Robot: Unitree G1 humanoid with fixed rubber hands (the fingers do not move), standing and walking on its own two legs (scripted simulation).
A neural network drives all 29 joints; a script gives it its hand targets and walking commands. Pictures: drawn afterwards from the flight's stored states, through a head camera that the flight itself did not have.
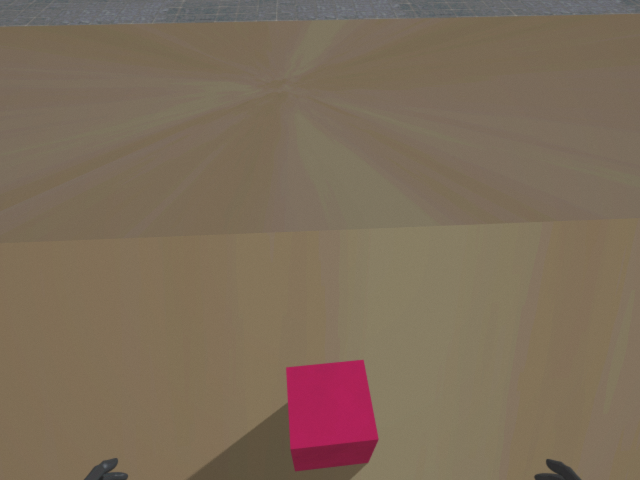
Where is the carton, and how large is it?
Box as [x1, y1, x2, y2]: [286, 360, 378, 470]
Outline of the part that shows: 363,360 286,367 290,449 295,470 353,464 368,461 378,439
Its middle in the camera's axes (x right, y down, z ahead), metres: +0.03 +0.48 +1.08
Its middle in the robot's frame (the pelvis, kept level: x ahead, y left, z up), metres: +0.39 -0.01 -0.66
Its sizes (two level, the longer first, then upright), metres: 0.210 0.200 0.250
